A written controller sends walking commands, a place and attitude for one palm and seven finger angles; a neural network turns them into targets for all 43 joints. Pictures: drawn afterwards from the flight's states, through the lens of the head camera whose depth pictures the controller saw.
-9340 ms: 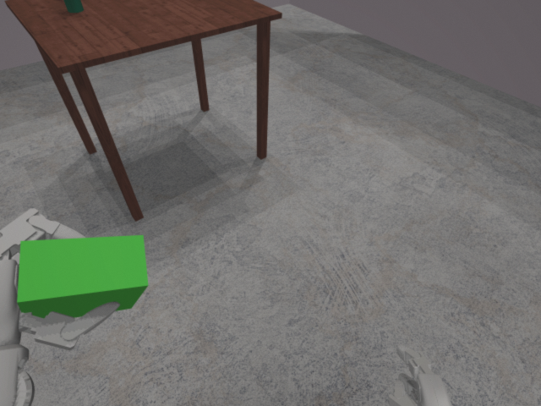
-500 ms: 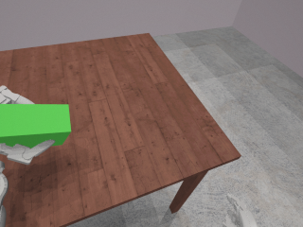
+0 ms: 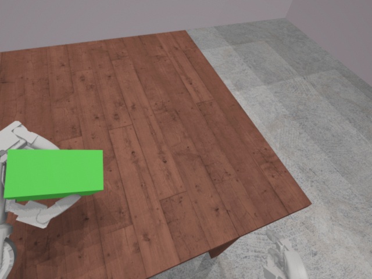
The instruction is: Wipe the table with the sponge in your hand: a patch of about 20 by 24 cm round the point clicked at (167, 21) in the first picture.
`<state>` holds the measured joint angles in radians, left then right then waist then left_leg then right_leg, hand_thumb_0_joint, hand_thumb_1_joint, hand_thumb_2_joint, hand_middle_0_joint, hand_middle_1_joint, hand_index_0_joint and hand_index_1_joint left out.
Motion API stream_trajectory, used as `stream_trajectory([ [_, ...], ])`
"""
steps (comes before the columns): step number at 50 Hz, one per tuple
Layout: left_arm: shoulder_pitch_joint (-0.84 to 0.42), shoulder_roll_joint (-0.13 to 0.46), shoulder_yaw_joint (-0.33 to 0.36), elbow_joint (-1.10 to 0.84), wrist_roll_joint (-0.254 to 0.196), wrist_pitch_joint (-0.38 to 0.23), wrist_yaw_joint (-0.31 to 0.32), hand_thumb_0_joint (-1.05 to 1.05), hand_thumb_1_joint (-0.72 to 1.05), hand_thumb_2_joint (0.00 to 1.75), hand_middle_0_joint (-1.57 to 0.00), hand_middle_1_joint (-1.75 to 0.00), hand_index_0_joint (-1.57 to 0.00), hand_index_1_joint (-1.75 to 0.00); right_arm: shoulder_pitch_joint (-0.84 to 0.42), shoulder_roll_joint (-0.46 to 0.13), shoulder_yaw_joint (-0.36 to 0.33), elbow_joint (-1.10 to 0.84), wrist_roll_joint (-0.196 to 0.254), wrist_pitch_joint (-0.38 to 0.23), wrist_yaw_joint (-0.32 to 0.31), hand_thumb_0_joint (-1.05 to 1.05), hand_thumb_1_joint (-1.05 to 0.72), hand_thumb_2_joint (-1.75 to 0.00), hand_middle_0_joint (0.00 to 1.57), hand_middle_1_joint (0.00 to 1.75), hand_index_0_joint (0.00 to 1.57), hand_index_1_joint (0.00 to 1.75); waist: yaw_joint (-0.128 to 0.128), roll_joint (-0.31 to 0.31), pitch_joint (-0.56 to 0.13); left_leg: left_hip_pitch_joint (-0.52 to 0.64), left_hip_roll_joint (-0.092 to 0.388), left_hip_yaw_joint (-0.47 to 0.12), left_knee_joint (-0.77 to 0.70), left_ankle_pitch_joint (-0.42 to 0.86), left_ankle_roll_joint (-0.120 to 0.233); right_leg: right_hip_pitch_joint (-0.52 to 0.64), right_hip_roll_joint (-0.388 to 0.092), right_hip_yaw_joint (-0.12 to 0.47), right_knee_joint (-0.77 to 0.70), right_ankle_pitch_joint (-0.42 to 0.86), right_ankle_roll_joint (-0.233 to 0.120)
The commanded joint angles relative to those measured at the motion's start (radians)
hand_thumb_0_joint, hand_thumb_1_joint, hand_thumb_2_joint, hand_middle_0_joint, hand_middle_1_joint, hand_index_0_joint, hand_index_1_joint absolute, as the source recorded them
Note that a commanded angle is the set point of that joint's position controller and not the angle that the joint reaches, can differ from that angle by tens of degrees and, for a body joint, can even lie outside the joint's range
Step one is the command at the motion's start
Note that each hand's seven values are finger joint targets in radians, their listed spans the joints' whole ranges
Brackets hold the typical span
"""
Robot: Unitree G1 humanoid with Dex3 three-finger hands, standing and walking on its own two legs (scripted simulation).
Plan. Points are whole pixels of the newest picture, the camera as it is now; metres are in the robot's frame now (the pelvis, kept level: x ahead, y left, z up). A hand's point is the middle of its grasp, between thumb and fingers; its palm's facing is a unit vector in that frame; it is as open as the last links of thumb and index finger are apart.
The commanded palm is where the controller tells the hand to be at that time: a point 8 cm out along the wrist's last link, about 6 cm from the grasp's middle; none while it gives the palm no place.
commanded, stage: come to a stop and stand still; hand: left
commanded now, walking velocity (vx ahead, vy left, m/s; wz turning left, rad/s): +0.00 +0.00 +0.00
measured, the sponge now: (70, 176) +0.24 +0.21 +0.14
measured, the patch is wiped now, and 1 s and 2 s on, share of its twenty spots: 0.00 0.00 0.00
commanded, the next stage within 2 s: look again from close up in 0.04 s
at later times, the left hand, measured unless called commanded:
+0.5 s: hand (37, 196) +0.20 +0.23 +0.16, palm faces +0.39 -0.85 -0.36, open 9.9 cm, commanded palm +0.14 +0.27 +0.18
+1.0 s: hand (50, 213) +0.18 +0.21 +0.16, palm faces +0.32 -0.83 -0.45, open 9.9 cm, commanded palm +0.12 +0.24 +0.18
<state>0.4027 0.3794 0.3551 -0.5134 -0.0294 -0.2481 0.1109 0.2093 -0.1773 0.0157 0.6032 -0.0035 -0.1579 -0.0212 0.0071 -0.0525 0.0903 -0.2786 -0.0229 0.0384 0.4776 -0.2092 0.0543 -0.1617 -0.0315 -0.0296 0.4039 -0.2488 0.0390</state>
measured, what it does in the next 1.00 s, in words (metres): shifts its weight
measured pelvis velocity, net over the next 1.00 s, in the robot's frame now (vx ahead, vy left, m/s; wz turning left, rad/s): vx -0.04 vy -0.04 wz -0.01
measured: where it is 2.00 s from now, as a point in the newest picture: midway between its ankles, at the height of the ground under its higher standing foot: outside the picture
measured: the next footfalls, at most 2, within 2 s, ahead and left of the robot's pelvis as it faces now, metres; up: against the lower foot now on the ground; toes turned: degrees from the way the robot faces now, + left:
none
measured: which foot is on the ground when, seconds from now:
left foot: down 0.00-1.00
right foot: down 0.00-1.00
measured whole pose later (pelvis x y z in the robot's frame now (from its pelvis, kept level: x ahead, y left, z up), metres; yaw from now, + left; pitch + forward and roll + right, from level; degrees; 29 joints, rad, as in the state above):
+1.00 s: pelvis -0.04 -0.04 +0.00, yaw -1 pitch +0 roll -2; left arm 0.47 0.41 0.40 -0.57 -0.07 -0.22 0.09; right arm 0.16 -0.17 0.01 0.53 0.01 -0.11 -0.03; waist 0.04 0.00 0.13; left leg -0.36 0.05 0.01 0.53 -0.17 0.00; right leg -0.25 0.04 -0.05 0.45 -0.21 -0.02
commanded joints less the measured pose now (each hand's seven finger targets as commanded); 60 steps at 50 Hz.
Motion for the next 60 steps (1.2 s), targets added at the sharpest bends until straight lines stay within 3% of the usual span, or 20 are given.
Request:
stream_trajectory([
  [1, 0.035, 0.194, 0.16, -0.232, -0.026, -0.062, 0.018, 0.0, 0.1, 1.3, -1.2, -1.6, -1.2, -1.6, -0.071, -0.145, -0.061, -0.171, 0.015, -0.035, -0.017, 0.0, -0.9, -0.9, 0.2, 0.3, 0.2, 0.3, 0.018, 0.148, -0.255, 0.124, 0.137, -0.125, -0.066, 0.374, -0.062, 0.074, -0.038, 0.021, -0.013, 0.221, -0.054],
  [3, 0.039, 0.196, 0.165, -0.236, -0.027, -0.058, 0.021, 0.0, 0.1, 1.3, -1.2, -1.6, -1.2, -1.6, -0.082, -0.141, -0.057, -0.172, 0.019, -0.028, -0.023, 0.0, -0.9, -0.9, 0.2, 0.3, 0.2, 0.3, 0.016, 0.166, -0.252, 0.122, 0.131, -0.123, -0.077, 0.333, -0.063, 0.066, -0.037, 0.022, -0.018, 0.209, -0.055],
  [14, -0.059, 0.13, 0.069, -0.156, -0.016, -0.018, 0.023, 0.0, 0.1, 1.3, -1.2, -1.6, -1.2, -1.6, -0.086, -0.154, -0.052, -0.165, 0.019, -0.017, -0.044, 0.0, -0.9, -0.9, 0.2, 0.3, 0.2, 0.3, 0.01, 0.092, -0.173, 0.09, 0.119, -0.123, -0.122, 0.009, -0.024, 0.002, -0.046, 0.063, -0.102, 0.087, -0.055],
  [18, -0.098, 0.159, 0.09, -0.17, -0.009, -0.009, 0.034, 0.0, 0.1, 1.3, -1.2, -1.6, -1.2, -1.6, -0.105, -0.148, -0.051, -0.168, 0.02, -0.016, -0.047, 0.0, -0.9, -0.9, 0.2, 0.3, 0.2, 0.3, 0.013, 0.102, -0.162, 0.086, 0.11, -0.121, -0.127, -0.024, -0.024, -0.004, -0.046, 0.081, -0.119, 0.064, -0.059],
  [21, -0.091, 0.147, 0.081, -0.175, -0.013, -0.009, 0.031, 0.0, 0.1, 1.3, -1.2, -1.6, -1.2, -1.6, -0.099, -0.151, -0.054, -0.176, 0.018, -0.01, -0.046, 0.0, -0.9, -0.9, 0.2, 0.3, 0.2, 0.3, 0.013, 0.096, -0.161, 0.074, 0.111, -0.126, -0.125, -0.01, -0.021, 0.016, -0.048, 0.075, -0.118, 0.074, -0.062],
  [23, -0.071, 0.159, 0.099, -0.182, -0.01, -0.01, 0.034, 0.0, 0.1, 1.3, -1.2, -1.6, -1.2, -1.6, -0.11, -0.147, -0.051, -0.175, 0.019, -0.01, -0.045, 0.0, -0.9, -0.9, 0.2, 0.3, 0.2, 0.3, 0.014, 0.14, -0.169, 0.077, 0.112, -0.127, -0.136, -0.022, -0.023, 0.013, -0.046, 0.072, -0.115, 0.06, -0.062],
  [27, -0.027, 0.152, 0.102, -0.159, -0.02, -0.004, 0.029, 0.0, 0.1, 1.3, -1.2, -1.6, -1.2, -1.6, -0.091, -0.147, -0.053, -0.182, 0.018, -0.002, -0.045, 0.0, -0.9, -0.9, 0.2, 0.3, 0.2, 0.3, 0.014, 0.087, -0.164, 0.056, 0.114, -0.127, -0.128, 0.007, -0.02, 0.039, -0.046, 0.064, -0.115, 0.1, -0.059],
  [28, -0.023, 0.154, 0.105, -0.16, -0.018, -0.003, 0.031, 0.0, 0.1, 1.3, -1.2, -1.6, -1.2, -1.6, -0.103, -0.147, -0.052, -0.18, 0.021, -0.002, -0.044, 0.0, -0.9, -0.9, 0.2, 0.3, 0.2, 0.3, 0.012, 0.113, -0.177, 0.075, 0.113, -0.126, -0.128, 0.02, -0.023, 0.03, -0.047, 0.068, -0.113, 0.098, -0.06],
  [30, -0.029, 0.153, 0.101, -0.175, -0.025, -0.004, 0.029, 0.0, 0.1, 1.3, -1.2, -1.6, -1.2, -1.6, -0.098, -0.145, -0.05, -0.187, 0.02, 0.003, -0.047, 0.0, -0.9, -0.9, 0.2, 0.3, 0.2, 0.3, 0.013, 0.098, -0.17, 0.07, 0.126, -0.134, -0.142, 0.061, -0.027, 0.046, -0.038, 0.055, -0.105, 0.129, -0.052],
  [38, -0.02, 0.175, 0.127, -0.234, -0.029, -0.018, 0.022, 0.0, 0.1, 1.3, -1.2, -1.6, -1.2, -1.6, -0.103, -0.138, -0.059, -0.199, 0.022, 0.0, -0.038, 0.0, -0.9, -0.9, 0.2, 0.3, 0.2, 0.3, 0.027, 0.182, -0.217, 0.104, 0.199, -0.136, -0.122, 0.263, -0.03, 0.036, -0.02, 0.033, -0.008, 0.159, -0.039],
  [45, 0.034, 0.176, 0.149, -0.269, -0.042, -0.037, 0.007, 0.0, 0.1, 1.3, -1.2, -1.6, -1.2, -1.6, -0.076, -0.135, -0.068, -0.211, 0.015, -0.001, -0.022, 0.0, -0.9, -0.9, 0.2, 0.3, 0.2, 0.3, 0.03, 0.184, -0.223, 0.02, 0.269, -0.161, -0.077, 0.262, -0.001, 0.031, -0.023, 0.028, 0.038, 0.112, -0.046],
  [48, 0.058, 0.187, 0.177, -0.284, -0.047, -0.048, 0.002, 0.0, 0.1, 1.3, -1.2, -1.6, -1.2, -1.6, -0.086, -0.132, -0.069, -0.212, 0.02, -0.007, -0.021, 0.0, -0.9, -0.9, 0.2, 0.3, 0.2, 0.3, 0.026, 0.146, -0.232, -0.015, 0.241, -0.135, -0.02, 0.204, -0.013, 0.03, -0.031, 0.057, 0.029, 0.194, -0.068],
  [49, 0.05, 0.166, 0.151, -0.278, -0.053, -0.051, -0.004, 0.0, 0.1, 1.3, -1.2, -1.6, -1.2, -1.6, -0.077, -0.134, -0.066, -0.211, 0.016, -0.004, -0.021, 0.0, -0.9, -0.9, 0.2, 0.3, 0.2, 0.3, 0.023, 0.124, -0.225, -0.031, 0.226, -0.13, -0.009, 0.147, -0.017, 0.015, -0.039, 0.068, 0.022, 0.198, -0.073],
  [50, 0.026, 0.192, 0.175, -0.296, -0.054, -0.06, -0.004, 0.0, 0.1, 1.3, -1.2, -1.6, -1.2, -1.6, -0.077, -0.139, -0.073, -0.212, 0.014, -0.012, -0.026, 0.0, -0.9, -0.9, 0.2, 0.3, 0.2, 0.3, 0.021, 0.107, -0.211, -0.053, 0.211, -0.13, 0.009, 0.081, -0.021, -0.005, -0.053, 0.093, 0.018, 0.202, -0.084],
  [53, 0.025, 0.195, 0.183, -0.289, -0.058, -0.071, 0.005, 0.0, 0.1, 1.3, -1.2, -1.6, -1.2, -1.6, -0.071, -0.127, -0.073, -0.187, 0.018, -0.028, -0.033, 0.0, -0.9, -0.9, 0.2, 0.3, 0.2, 0.3, 0.001, 0.039, -0.199, 0.019, 0.109, -0.077, 0.14, -0.099, -0.051, -0.18, -0.133, 0.197, -0.078, 0.138, -0.141],
  [56, 0.0, 0.206, 0.175, -0.307, -0.054, -0.078, 0.015, 0.0, 0.1, 1.3, -1.2, -1.6, -1.2, -1.6, -0.064, -0.119, -0.073, -0.154, 0.005, -0.035, -0.038, 0.0, -0.9, -0.9, 0.2, 0.3, 0.2, 0.3, -0.005, -0.046, -0.194, 0.072, 0.058, -0.071, 0.265, -0.113, -0.057, -0.285, -0.228, 0.223, -0.133, 0.016, -0.188],
  [57, 0.016, 0.214, 0.19, -0.304, -0.051, -0.081, 0.019, 0.0, 0.1, 1.3, -1.2, -1.6, -1.2, -1.6, -0.072, -0.115, -0.071, -0.144, 0.0, -0.039, -0.04, 0.0, -0.9, -0.9, 0.2, 0.3, 0.2, 0.3, -0.003, -0.049, -0.198, 0.07, 0.062, -0.074, 0.213, -0.095, -0.054, -0.264, -0.218, 0.196, -0.11, 0.038, -0.184],
  [58, 0.044, 0.213, 0.206, -0.28, -0.053, -0.079, 0.025, 0.0, 0.1, 1.3, -1.2, -1.6, -1.2, -1.6, -0.104, -0.113, -0.066, -0.134, 0.003, -0.044, -0.043, 0.0, -0.9, -0.9, 0.2, 0.3, 0.2, 0.3, -0.008, 0.0, -0.187, 0.075, 0.091, -0.115, 0.117, -0.061, -0.045, -0.276, -0.171, 0.176, -0.073, 0.048, -0.166],
  [59, 0.054, 0.178, 0.17, -0.273, -0.059, -0.085, 0.016, 0.0, 0.1, 1.3, -1.2, -1.6, -1.2, -1.6, -0.094, -0.116, -0.059, -0.136, -0.006, -0.04, -0.047, 0.0, -0.9, -0.9, 0.2, 0.3, 0.2, 0.3, -0.007, 0.044, -0.175, 0.015, 0.151, -0.183, -0.019, -0.001, -0.024, -0.211, -0.096, 0.108, -0.009, 0.048, -0.121],
  [60, 0.063, 0.211, 0.205, -0.275, -0.062, -0.092, 0.012, 0.0, 0.1, 1.3, -1.2, -1.6, -1.2, -1.6, -0.107, -0.133, -0.068, -0.148, -0.003, -0.044, -0.052, 0.0, -0.9, -0.9, 0.2, 0.3, 0.2, 0.3, -0.001, 0.122, -0.18, -0.054, 0.248, -0.266, -0.114, 0.007, 0.01, -0.145, -0.029, 0.066, 0.09, 0.011, -0.073],
])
